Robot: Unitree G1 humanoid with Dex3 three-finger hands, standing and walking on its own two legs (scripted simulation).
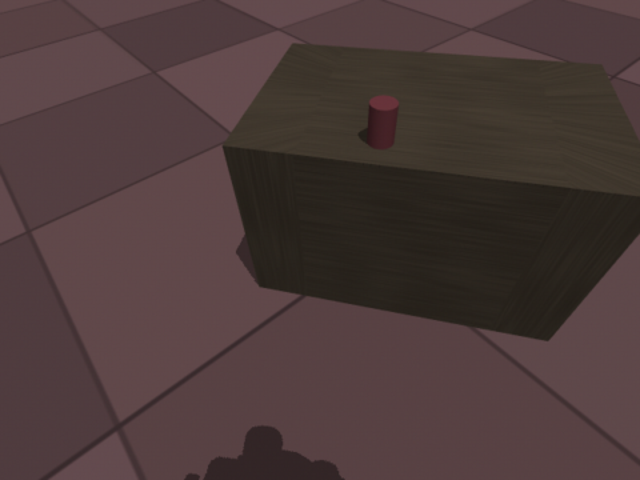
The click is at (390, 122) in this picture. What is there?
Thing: squat round
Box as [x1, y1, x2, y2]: [367, 95, 398, 149]
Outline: 386,95 373,97 369,101 367,143 374,148 387,148 391,146 393,143 398,102 395,98
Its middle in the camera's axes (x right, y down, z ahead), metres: +0.15 -0.29 +0.99
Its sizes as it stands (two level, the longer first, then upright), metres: 0.071 0.071 0.110
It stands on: a support 0.65 m high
